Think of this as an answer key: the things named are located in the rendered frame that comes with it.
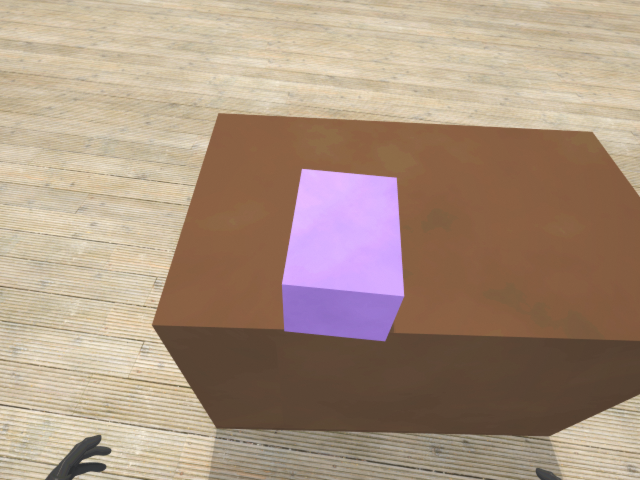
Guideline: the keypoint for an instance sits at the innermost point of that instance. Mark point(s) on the carton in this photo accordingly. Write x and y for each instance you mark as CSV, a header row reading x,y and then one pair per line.
x,y
343,274

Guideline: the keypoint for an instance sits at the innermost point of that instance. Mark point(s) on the pedestal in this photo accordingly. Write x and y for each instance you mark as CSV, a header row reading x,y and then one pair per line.
x,y
521,272

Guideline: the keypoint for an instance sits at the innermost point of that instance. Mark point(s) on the left robot hand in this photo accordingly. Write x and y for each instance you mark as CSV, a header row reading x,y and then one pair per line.
x,y
70,466

